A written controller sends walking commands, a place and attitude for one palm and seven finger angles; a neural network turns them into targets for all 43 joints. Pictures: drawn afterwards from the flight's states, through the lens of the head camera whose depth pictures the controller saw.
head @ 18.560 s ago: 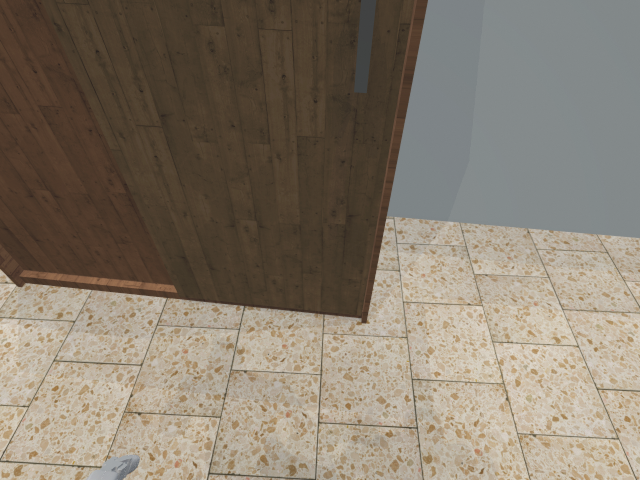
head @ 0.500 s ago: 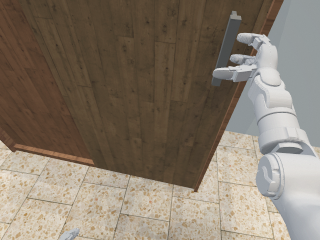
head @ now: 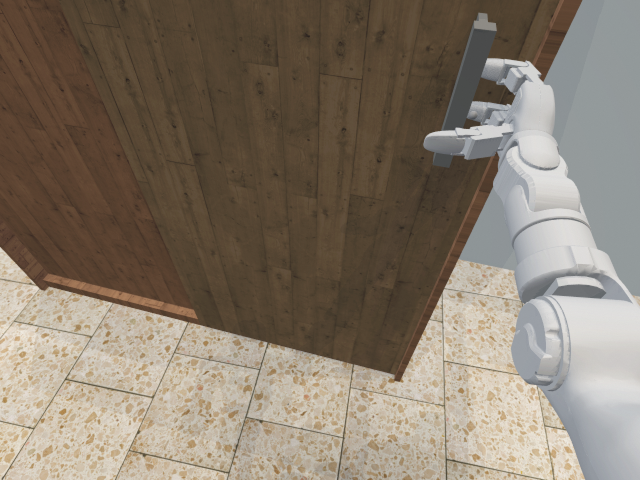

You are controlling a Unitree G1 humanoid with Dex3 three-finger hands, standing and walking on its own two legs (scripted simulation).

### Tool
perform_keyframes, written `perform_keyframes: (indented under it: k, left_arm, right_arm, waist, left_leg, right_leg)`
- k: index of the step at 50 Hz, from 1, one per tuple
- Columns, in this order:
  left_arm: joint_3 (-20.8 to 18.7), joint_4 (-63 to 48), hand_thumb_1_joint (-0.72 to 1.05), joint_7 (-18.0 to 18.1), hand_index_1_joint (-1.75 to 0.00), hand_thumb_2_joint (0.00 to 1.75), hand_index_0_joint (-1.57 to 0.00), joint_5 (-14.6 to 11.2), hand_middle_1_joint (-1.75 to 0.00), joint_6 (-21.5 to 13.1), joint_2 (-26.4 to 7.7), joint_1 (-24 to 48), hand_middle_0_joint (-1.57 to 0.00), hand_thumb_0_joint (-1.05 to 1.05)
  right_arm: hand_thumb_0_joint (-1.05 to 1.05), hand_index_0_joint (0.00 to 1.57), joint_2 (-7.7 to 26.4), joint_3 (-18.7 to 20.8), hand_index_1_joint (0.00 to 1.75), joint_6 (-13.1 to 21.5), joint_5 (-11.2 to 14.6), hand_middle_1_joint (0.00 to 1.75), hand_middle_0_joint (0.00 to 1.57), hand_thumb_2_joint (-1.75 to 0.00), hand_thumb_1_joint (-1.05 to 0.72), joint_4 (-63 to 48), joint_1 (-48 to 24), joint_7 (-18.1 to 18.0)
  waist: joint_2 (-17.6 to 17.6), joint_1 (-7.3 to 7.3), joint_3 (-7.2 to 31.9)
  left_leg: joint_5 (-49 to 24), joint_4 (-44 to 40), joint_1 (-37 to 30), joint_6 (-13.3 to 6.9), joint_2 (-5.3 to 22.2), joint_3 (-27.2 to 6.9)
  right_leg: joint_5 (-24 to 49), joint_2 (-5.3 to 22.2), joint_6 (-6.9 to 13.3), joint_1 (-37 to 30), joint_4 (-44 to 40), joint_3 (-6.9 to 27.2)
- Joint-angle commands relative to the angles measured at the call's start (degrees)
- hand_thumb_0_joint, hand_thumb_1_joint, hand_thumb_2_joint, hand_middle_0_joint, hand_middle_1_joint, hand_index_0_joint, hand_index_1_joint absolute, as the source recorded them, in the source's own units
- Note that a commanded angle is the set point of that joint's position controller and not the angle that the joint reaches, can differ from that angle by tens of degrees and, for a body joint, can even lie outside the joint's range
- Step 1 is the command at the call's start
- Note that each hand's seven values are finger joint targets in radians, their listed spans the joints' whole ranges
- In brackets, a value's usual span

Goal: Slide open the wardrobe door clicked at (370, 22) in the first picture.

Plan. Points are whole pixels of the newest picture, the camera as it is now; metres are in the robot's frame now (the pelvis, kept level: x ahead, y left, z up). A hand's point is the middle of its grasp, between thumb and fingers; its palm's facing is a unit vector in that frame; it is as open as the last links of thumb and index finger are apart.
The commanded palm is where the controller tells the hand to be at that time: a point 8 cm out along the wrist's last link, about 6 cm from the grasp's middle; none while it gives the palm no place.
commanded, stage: slide the fingers in behind the handle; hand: right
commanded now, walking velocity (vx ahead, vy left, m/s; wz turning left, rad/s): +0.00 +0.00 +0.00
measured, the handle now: (460, 95) +0.55 -0.09 +0.23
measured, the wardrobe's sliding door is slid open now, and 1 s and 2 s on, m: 0.00 0.00 0.00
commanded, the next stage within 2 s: grip the handle and tug to test in 1.44 s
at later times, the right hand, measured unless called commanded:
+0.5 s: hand (457, 117) +0.49 -0.08 +0.23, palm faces +0.10 +0.99 +0.02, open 14.0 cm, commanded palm +0.46 -0.12 +0.23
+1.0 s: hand (450, 116) +0.49 -0.07 +0.23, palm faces +0.13 +0.99 +0.00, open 14.1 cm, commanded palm +0.46 -0.11 +0.23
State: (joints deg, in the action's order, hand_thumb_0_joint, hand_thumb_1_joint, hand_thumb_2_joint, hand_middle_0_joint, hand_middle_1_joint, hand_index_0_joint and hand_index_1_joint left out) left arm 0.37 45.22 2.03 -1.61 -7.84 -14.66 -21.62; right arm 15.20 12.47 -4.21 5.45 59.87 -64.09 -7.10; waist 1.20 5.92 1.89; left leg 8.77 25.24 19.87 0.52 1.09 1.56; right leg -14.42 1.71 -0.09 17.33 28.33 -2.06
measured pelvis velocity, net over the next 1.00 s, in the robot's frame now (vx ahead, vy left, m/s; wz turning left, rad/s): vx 0.02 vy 0.01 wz -0.01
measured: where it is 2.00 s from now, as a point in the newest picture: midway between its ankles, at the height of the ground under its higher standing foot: outside the picture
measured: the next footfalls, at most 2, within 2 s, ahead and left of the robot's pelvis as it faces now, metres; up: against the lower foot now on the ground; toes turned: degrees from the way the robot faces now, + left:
none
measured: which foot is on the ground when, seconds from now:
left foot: down 0.00-1.00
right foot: down 0.00-1.00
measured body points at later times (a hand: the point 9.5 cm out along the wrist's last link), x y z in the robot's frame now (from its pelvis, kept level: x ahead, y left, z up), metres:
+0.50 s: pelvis +0.02 +0.01 +0.00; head +0.02 +0.02 +0.45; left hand +0.13 +0.26 -0.11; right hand +0.47 -0.13 +0.23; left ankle +0.04 +0.13 -0.74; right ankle +0.00 -0.12 -0.74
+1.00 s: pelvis +0.02 +0.01 +0.00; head +0.02 +0.02 +0.45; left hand +0.11 +0.26 -0.12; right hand +0.47 -0.12 +0.23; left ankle +0.04 +0.13 -0.74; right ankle +0.00 -0.12 -0.74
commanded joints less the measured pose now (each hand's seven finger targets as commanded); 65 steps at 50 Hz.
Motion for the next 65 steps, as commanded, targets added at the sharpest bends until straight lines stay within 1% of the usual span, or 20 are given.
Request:
perform_keyframes:
  k: [1,4,6,9,12,15,17,20,27,29,33,35,38,41,48,49,57,59,62,65]
  left_arm:
    - [-2.46,-6.96,0.90,0.21,-0.30,0.90,-0.20,-0.07,-0.30,-2.57,-8.11,2.12,-0.20,0.00]
    - [-2.36,-7.22,0.90,0.39,-0.30,0.90,-0.20,0.07,-0.30,-1.79,-7.90,2.75,-0.20,0.00]
    - [-2.28,-7.35,0.90,0.35,-0.30,0.90,-0.20,0.20,-0.30,-1.56,-7.66,3.12,-0.20,0.00]
    - [-2.43,-7.90,0.90,0.20,-0.30,0.90,-0.20,0.18,-0.30,-1.37,-7.24,4.13,-0.20,0.00]
    - [-2.70,-8.06,0.90,0.44,-0.30,0.90,-0.20,-0.10,-0.30,-0.56,-7.49,4.59,-0.20,0.00]
    - [-2.49,-8.20,0.90,0.58,-0.30,0.90,-0.20,-0.52,-0.30,-0.18,-6.88,5.60,-0.20,0.00]
    - [-2.54,-8.44,0.90,0.69,-0.30,0.90,-0.20,-0.53,-0.30,0.28,-7.07,6.00,-0.20,0.00]
    - [-2.29,-8.63,0.90,0.94,-0.30,0.90,-0.20,-0.66,-0.30,0.64,-6.32,7.15,-0.20,0.00]
    - [-2.11,-8.91,0.90,1.27,-0.30,0.90,-0.20,-0.21,-0.30,1.26,-5.96,8.78,-0.20,0.00]
    - [-1.96,-8.76,0.90,1.35,-0.30,0.90,-0.20,-0.22,-0.30,1.37,-5.72,9.00,-0.20,0.00]
    - [-1.86,-8.87,0.90,1.75,-0.30,0.90,-0.20,-0.25,-0.30,1.76,-5.95,9.62,-0.20,0.00]
    - [-1.72,-8.74,0.90,1.79,-0.30,0.90,-0.20,-0.33,-0.30,1.69,-5.48,9.72,-0.20,0.00]
    - [-1.85,-8.87,0.90,1.75,-0.30,0.90,-0.20,-0.35,-0.30,1.54,-5.66,9.77,-0.20,0.00]
    - [-1.67,-7.98,0.90,1.82,-0.30,0.90,-0.20,-0.35,-0.30,1.41,-5.60,9.17,-0.20,0.00]
    - [-2.00,-7.85,0.90,1.39,-0.30,0.90,-0.20,-0.07,-0.30,0.50,-5.56,8.70,-0.20,0.00]
    - [-2.02,-7.74,0.90,1.33,-0.30,0.90,-0.20,-0.13,-0.30,0.35,-5.49,8.81,-0.20,0.00]
    - [-2.14,-6.95,0.90,1.34,-0.30,0.90,-0.20,-0.04,-0.30,-0.19,-5.77,8.12,-0.20,0.00]
    - [-2.00,-6.54,0.90,1.27,-0.30,0.90,-0.20,0.01,-0.30,-0.40,-5.57,7.93,-0.20,0.00]
    - [-2.19,-6.12,0.90,1.33,-0.30,0.90,-0.20,0.27,-0.30,-0.38,-6.19,7.23,-0.20,0.00]
    - [-2.04,-6.24,0.90,1.13,-0.30,0.90,-0.20,0.30,-0.30,-0.77,-5.52,7.36,-0.20,0.00]
  right_arm:
    - [0.00,0.30,8.35,0.78,1.20,2.67,0.39,1.20,0.30,-0.30,0.50,-17.37,-31.11,-1.09]
    - [0.00,0.30,11.35,3.53,1.20,1.69,0.15,1.20,0.30,-0.30,0.50,-18.96,-29.59,-2.34]
    - [0.00,0.30,10.26,2.38,1.20,1.24,-0.70,1.20,0.30,-0.30,0.50,-20.24,-30.80,-3.12]
    - [0.00,0.30,8.02,0.74,1.20,1.20,-1.16,1.20,0.30,-0.30,0.50,-23.80,-29.29,-3.76]
    - [0.00,0.30,7.42,0.77,1.20,-0.20,-0.49,1.20,0.30,-0.30,0.50,-23.68,-25.64,-2.88]
    - [0.00,0.30,2.59,-2.26,1.20,-2.55,0.44,1.20,0.30,-0.30,0.50,-24.70,-26.34,-2.12]
    - [0.00,0.30,3.14,-1.44,1.20,-3.98,0.71,1.20,0.30,-0.30,0.50,-25.37,-24.10,-2.02]
    - [0.00,0.30,0.58,-2.56,1.20,-5.29,1.38,1.20,0.30,-0.30,0.50,-27.00,-24.92,-2.25]
    - [0.00,0.30,1.79,-1.60,1.20,-5.24,0.48,1.20,0.30,-0.30,0.50,-30.86,-23.94,-4.12]
    - [0.00,0.30,0.48,-2.81,1.20,-5.49,0.35,1.20,0.30,-0.30,0.50,-30.97,-25.40,-4.23]
    - [0.00,0.30,1.99,-1.75,1.20,-6.12,0.68,1.20,0.30,-0.30,0.50,-30.53,-25.39,-3.88]
    - [0.00,0.30,-0.12,-3.17,1.20,-6.28,0.66,1.20,0.30,-0.30,0.50,-30.07,-26.25,-3.63]
    - [0.00,0.30,0.18,-2.81,1.20,-5.99,0.86,1.20,0.30,-0.30,0.50,-30.31,-24.75,-3.72]
    - [0.00,0.30,-0.74,-3.36,1.20,-6.21,1.03,1.20,0.30,-0.30,0.50,-27.92,-27.67,-3.87]
    - [0.00,0.30,-2.50,-4.30,1.20,-4.77,1.12,1.20,0.30,-0.30,0.50,-29.79,-26.98,-4.86]
    - [0.00,0.30,-4.00,-5.07,1.20,-5.01,1.34,1.20,0.30,-0.30,0.50,-29.18,-26.68,-4.77]
    - [0.00,0.30,-3.82,-5.56,1.20,-4.72,0.69,1.20,0.30,-0.30,0.50,-28.30,-28.72,-5.35]
    - [0.00,0.30,-5.04,-6.32,1.20,-4.83,0.61,1.20,0.30,-0.30,0.50,-27.24,-30.52,-5.78]
    - [0.00,0.30,-2.03,-3.79,1.20,-4.84,0.74,1.20,0.30,-0.30,0.50,-24.91,-29.65,-5.95]
    - [0.00,0.30,-4.51,-5.39,1.20,-4.23,0.87,1.20,0.30,-0.30,0.50,-25.79,-31.09,-5.76]
  waist:
    - [-1.80,-1.19,18.82]
    - [-3.86,-2.04,19.55]
    - [-3.50,-1.48,18.54]
    - [-1.55,-2.10,20.07]
    - [-4.25,-2.66,21.12]
    - [-3.15,-1.49,19.01]
    - [-4.06,-2.56,19.36]
    - [-4.16,-2.15,18.37]
    - [-5.43,-3.35,19.11]
    - [-4.68,-2.61,18.87]
    - [-4.93,-2.79,19.46]
    - [-3.81,-2.44,18.80]
    - [-4.14,-3.03,19.71]
    - [-4.72,-1.68,17.34]
    - [-3.31,-2.50,20.43]
    - [-4.93,-2.13,19.89]
    - [-4.03,-1.96,18.73]
    - [-3.55,-1.07,17.68]
    - [-5.79,-1.67,18.19]
    - [-3.58,-1.24,19.21]
  left_leg:
    - [-3.18,-2.77,-9.47,-1.58,-2.80,0.40]
    - [-5.43,-2.94,-11.73,-1.39,-2.66,0.07]
    - [-5.65,-3.04,-11.57,-1.32,-2.60,0.05]
    - [-9.18,-2.51,-12.50,-1.61,-2.71,0.07]
    - [-12.28,-2.45,-14.56,-1.62,-2.81,0.18]
    - [-12.75,-2.98,-13.19,-1.38,-2.71,0.30]
    - [-13.78,-3.00,-14.33,-1.48,-2.73,0.38]
    - [-14.11,-3.05,-13.87,-1.30,-2.68,0.57]
    - [-15.23,-2.78,-15.71,-1.18,-2.31,0.38]
    - [-15.47,-2.70,-15.31,-1.21,-2.25,0.35]
    - [-14.92,-3.17,-16.01,-1.06,-1.96,-0.06]
    - [-14.51,-3.18,-15.51,-1.15,-2.04,0.10]
    - [-15.34,-2.82,-16.10,-1.32,-2.15,0.37]
    - [-12.72,-3.54,-14.15,-1.02,-2.16,0.25]
    - [-14.75,-2.54,-15.35,-1.41,-2.38,0.61]
    - [-14.59,-2.58,-14.94,-1.35,-2.56,0.76]
    - [-10.65,-3.03,-13.48,-1.42,-2.67,1.01]
    - [-10.47,-2.97,-12.12,-1.33,-2.74,1.05]
    - [-10.23,-3.06,-12.81,-1.25,-2.66,0.95]
    - [-11.30,-2.52,-12.58,-1.42,-2.66,0.98]
  right_leg:
    - [6.51,-1.39,1.00,-4.62,-4.89,1.80]
    - [8.73,-1.34,1.25,-4.23,-4.89,1.08]
    - [8.72,-1.32,1.18,-4.31,-5.10,1.01]
    - [12.18,-1.19,1.05,-6.61,-4.74,0.68]
    - [14.58,-1.19,1.10,-7.35,-4.66,0.48]
    - [14.32,-1.26,1.21,-8.24,-4.72,0.33]
    - [15.62,-1.43,1.20,-8.51,-4.83,0.42]
    - [15.48,-1.60,1.34,-8.85,-4.59,0.31]
    - [16.53,-1.79,1.39,-9.39,-4.66,0.36]
    - [16.38,-1.78,1.41,-9.73,-4.65,0.41]
    - [15.40,-2.03,1.58,-9.54,-4.81,0.22]
    - [14.87,-2.06,1.41,-9.62,-4.89,0.22]
    - [16.30,-1.99,1.37,-9.95,-4.79,0.47]
    - [13.31,-2.09,1.37,-8.89,-4.76,0.54]
    - [16.24,-2.00,1.03,-10.16,-4.69,0.81]
    - [15.83,-2.03,1.18,-10.09,-4.58,0.83]
    - [13.79,-1.73,0.81,-10.04,-5.20,1.27]
    - [13.41,-1.78,0.88,-9.87,-4.86,1.21]
    - [13.32,-1.80,0.93,-9.19,-4.99,1.27]
    - [14.10,-1.88,0.75,-9.92,-4.64,1.11]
